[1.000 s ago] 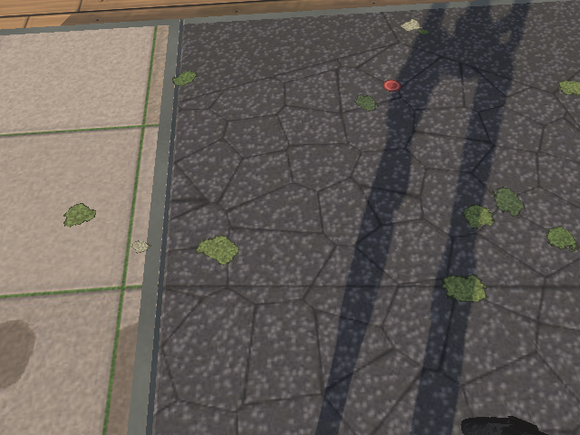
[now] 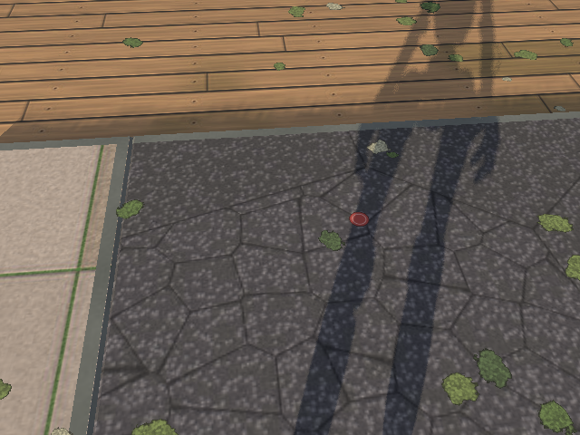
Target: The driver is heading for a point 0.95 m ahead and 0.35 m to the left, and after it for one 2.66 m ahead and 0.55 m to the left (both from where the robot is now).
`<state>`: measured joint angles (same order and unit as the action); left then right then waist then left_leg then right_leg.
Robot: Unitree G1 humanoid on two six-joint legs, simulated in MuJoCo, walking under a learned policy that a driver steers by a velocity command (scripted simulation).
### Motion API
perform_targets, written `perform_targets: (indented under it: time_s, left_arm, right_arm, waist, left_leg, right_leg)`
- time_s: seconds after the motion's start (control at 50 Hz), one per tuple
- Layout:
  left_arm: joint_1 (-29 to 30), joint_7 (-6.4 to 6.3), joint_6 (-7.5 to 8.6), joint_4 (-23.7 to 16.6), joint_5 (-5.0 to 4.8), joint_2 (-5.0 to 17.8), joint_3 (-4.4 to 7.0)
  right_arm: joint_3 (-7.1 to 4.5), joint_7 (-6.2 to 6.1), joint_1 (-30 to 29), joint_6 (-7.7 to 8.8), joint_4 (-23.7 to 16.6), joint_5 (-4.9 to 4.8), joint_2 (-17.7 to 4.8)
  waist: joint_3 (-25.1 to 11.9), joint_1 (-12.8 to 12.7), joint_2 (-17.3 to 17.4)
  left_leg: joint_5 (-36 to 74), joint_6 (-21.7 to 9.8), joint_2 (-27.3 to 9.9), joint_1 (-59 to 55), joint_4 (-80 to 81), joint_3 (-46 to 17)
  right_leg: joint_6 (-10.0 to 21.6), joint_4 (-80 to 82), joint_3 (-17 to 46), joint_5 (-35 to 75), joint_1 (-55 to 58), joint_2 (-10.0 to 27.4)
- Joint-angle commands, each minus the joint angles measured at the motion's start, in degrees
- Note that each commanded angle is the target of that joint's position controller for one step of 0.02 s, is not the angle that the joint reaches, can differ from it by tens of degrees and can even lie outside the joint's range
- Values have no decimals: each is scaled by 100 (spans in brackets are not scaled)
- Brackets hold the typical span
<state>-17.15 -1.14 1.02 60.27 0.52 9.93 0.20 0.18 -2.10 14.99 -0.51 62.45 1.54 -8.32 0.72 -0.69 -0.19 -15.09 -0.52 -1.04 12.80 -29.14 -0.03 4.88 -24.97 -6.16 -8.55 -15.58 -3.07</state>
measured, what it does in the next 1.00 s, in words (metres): walks ahead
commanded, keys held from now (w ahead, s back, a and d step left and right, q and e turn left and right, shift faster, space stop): no key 0.38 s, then w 0.28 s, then w+q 0.34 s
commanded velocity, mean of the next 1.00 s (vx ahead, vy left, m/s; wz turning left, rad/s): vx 0.21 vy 0.00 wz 0.10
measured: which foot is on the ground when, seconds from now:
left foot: down 0.00-0.74, up 0.76-1.00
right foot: down 0.00-1.00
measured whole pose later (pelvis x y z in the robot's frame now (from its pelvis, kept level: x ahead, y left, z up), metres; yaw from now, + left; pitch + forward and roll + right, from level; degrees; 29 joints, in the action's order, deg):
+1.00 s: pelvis +0.19 -0.02 +0.00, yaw +7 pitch +1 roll +0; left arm -27.4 -1.5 5.8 62.4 1.1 8.0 1.5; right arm -3.8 1.8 10.2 2.1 55.9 1.5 -11.4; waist 1.1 -1.3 1.5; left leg -7.5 -5.1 -1.9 36.7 -58.5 2.2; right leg 3.6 -13.9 -10.9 -17.8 2.7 -2.2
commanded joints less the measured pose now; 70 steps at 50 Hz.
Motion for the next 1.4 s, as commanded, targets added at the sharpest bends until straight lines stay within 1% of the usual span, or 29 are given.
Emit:
perform_targets:
  time_s: [0.02, 0.14, 0.38, 0.46, 0.5, 0.54, 0.6, 0.62, 0.68, 0.72, 0.74, 0.76, 0.78, 0.8, 0.84, 0.94, 1.02, 1.06, 1.1, 1.14, 1.18, 1.2, 1.22, 1.24, 1.26, 1.28, 1.3, 1.34, 1.4]
  left_arm:
    - [-377, -1, -20, -57, -39, 293, 50]
    - [-401, -25, 10, 154, 7, 295, 43]
    - [-448, -91, -9, 404, -3, 150, 11]
    - [-506, -55, -88, 364, 17, 374, 126]
    - [-486, -16, -82, 272, 19, 277, 135]
    - [-327, 23, -8, 136, 37, 202, 146]
    - [252, 131, 148, -189, 136, 89, 141]
    - [366, 153, 195, -276, 142, 208, 175]
    - [189, 211, 327, -374, 82, 207, 222]
    - [-808, 181, 403, -22, 5, 110, 266]
    - [-1536, 114, 447, 167, 37, 378, 367]
    - [-2251, 37, 460, 247, 93, 1059, 542]
    - [-2372, 9, 372, 355, 107, 1041, 548]
    - [-1716, 9, 351, 144, 136, 691, 443]
    - [-956, 17, 413, -94, 85, 532, 368]
    - [-1281, -50, 539, 71, 49, 330, 223]
    - [-1217, -93, 558, 89, 56, 303, 146]
    - [-1328, -132, 570, 146, 40, 468, 155]
    - [-1366, -192, 581, 184, 6, 671, 196]
    - [-1237, -253, 536, 142, 6, 858, 267]
    - [-904, -168, 480, -45, 37, 1016, 350]
    - [-810, -77, 466, -235, 79, 778, 334]
    - [-1034, 32, 482, -689, 3, 316, 273]
    - [-296, 94, 557, -894, 31, 674, 314]
    - [19, 126, 629, -1048, 2, 775, 319]
    - [-13, 105, 647, -1010, 4, 798, 345]
    - [-92, 80, 561, -991, 84, 731, 344]
    - [-243, 110, 318, -1004, 221, 578, 323]
    - [306, 157, 152, -1291, 234, 583, 329]
  right_arm:
    - [-5, -11, 344, 149, 25, -95, -422]
    - [-10, -27, 543, 202, 124, -130, -346]
    - [16, -44, 800, 176, 267, -109, -226]
    - [-74, -7, 969, 120, 208, -47, -379]
    - [-86, 27, 986, 134, 110, -42, -333]
    - [-133, 43, 1125, 199, 74, -54, -395]
    - [-343, 30, 1534, 259, 199, -63, -851]
    - [-367, 28, 1521, 271, 183, -65, -824]
    - [-392, 43, 1208, 337, 102, -75, -769]
    - [-408, 63, 731, 361, -62, -128, -752]
    - [-368, 85, 508, 426, -201, -122, -601]
    - [-241, 156, 354, 506, -468, -180, -106]
    - [-345, 184, 207, 503, -579, 2, -554]
    - [-380, 235, 102, 490, -572, 65, -595]
    - [-344, 327, 269, 479, -487, 2, -284]
    - [-393, 400, -214, 298, -756, 3, -278]
    - [-272, 457, -1263, 279, -1226, -34, -136]
    - [-240, 475, -1572, 257, -1397, -37, -173]
    - [-293, 455, -1335, 238, -1386, -9, -375]
    - [-397, 416, -548, 242, -1186, 19, -624]
    - [-593, 371, 748, 266, -778, 76, -996]
    - [-739, 309, 974, 255, -756, 94, -1401]
    - [-811, 321, 645, 214, -950, 73, -1857]
    - [-779, 273, 621, 156, -940, -47, -1694]
    - [-697, 231, 254, 175, -967, -89, -1399]
    - [-629, 228, 3, 222, -999, -82, -1141]
    - [-586, 204, -128, 293, -1033, -99, -1045]
    - [-533, 182, -79, 438, -1035, -143, -1013]
    - [-568, 187, 310, 514, -984, -170, -1248]
  waist:
    - [548, -128, 761]
    - [381, -47, 135]
    - [375, 7, 24]
    - [623, 31, -4]
    - [937, 45, 73]
    - [835, 142, 281]
    - [846, 377, 1035]
    - [895, 381, 889]
    - [1037, 68, 680]
    - [863, -432, 387]
    - [607, -745, -154]
    - [212, -971, -1662]
    - [390, -824, -1348]
    - [721, -469, -409]
    - [835, -84, -120]
    - [526, 23, -362]
    - [821, -31, -439]
    - [826, -53, -495]
    - [552, 130, -574]
    - [88, 536, -732]
    - [-540, 1168, -673]
    - [-862, 1208, 129]
    - [-1298, 591, 1160]
    - [-917, 790, 380]
    - [-187, 561, 72]
    - [147, 242, -419]
    - [228, 16, -553]
    - [150, -185, -394]
    - [223, -93, -47]
  left_leg:
    - [-565, -354, -721, 638, 1414, -956]
    - [94, -253, -428, 235, 1187, -556]
    - [296, -270, -397, 107, 1110, -480]
    - [-2133, -518, -131, 494, 928, -458]
    - [-2537, -653, -221, 734, 948, -701]
    - [-2404, -783, -440, 395, 1175, -1122]
    - [-2757, -1293, -1469, -641, 2153, -2447]
    - [-2669, -1367, -1610, -582, 2261, -2549]
    - [-1953, -1249, -1402, -174, 1982, -2075]
    - [-1208, -990, -784, 941, 1258, -1381]
    - [-799, -779, -373, 1824, 285, -908]
    - [-965, -481, 434, 2852, -1719, 114]
    - [-1434, -545, 291, 3216, -2929, 77]
    - [-958, -626, -50, 3192, -3426, -250]
    - [-136, -586, -248, 2906, -3427, -378]
    - [635, -459, -137, 3129, -3439, 130]
    - [1257, -434, 19, 2633, -1825, 659]
    - [1286, -532, 185, 2095, -1073, 1011]
    - [1126, -753, 443, 1487, -854, 1219]
    - [738, -1066, 674, 695, -841, 1206]
    - [515, -1452, 719, -829, -166, 785]
    - [-277, -1801, -343, -1773, 145, -644]
    - [-46, -2812, -1805, -2985, 769, -3994]
    - [-1081, -2746, -1773, -2658, 1541, -4104]
    - [-1005, -2431, -1705, -1866, 1791, -3454]
    - [-145, -2129, -1461, -1113, 1881, -2925]
    - [702, -1948, -1168, -600, 1851, -2413]
    - [1639, -1812, -789, -111, 1824, -1794]
    - [2182, -1623, -477, 0, 1839, -1441]
  right_leg:
    - [-173, 614, 805, -497, 266, 581]
    - [-146, 700, 980, -312, 439, 784]
    - [-157, 709, 1006, -200, 477, 822]
    - [78, 570, 1029, -2746, -9, 602]
    - [184, 467, 1184, -3091, -273, 645]
    - [176, 122, 1152, -2608, -499, 577]
    - [-36, -1230, 234, -1240, -1459, 211]
    - [-32, -1477, 303, -1275, -1563, 341]
    - [10, -1029, 320, -1429, -1009, 432]
    - [-45, -8, 80, -865, 991, 87]
    - [-7, 426, 774, -1076, 2263, 567]
    - [345, 1504, 2936, -2669, 3135, 1989]
    - [650, 1715, 3790, -2683, 2670, 2680]
    - [596, 1686, 3337, -2525, 2098, 2545]
    - [330, 1873, 2238, -1597, 1550, 2125]
    - [-21, 1491, 461, 2061, 1854, 1631]
    - [-89, 1539, -268, 2725, 1309, 1363]
    - [-95, 1430, -474, 3464, 1331, 1445]
    - [-133, 836, -664, 5048, 1629, 1567]
    - [-128, -328, -757, 6112, 1822, 1720]
    - [-45, -2547, -731, 4927, 1257, 1707]
    - [-86, -4570, -757, 1437, 62, 1214]
    - [-281, -6396, 61, -2353, -2088, 64]
    - [-218, -6391, 868, -1752, -2918, 320]
    - [-195, -5838, 888, -1142, -3015, 633]
    - [-229, -5254, 855, -860, -2600, 819]
    - [-327, -4883, 880, -835, -2162, 932]
    - [-511, -4362, 848, -893, -1639, 1017]
    - [-703, -3628, 644, -382, -1886, 1030]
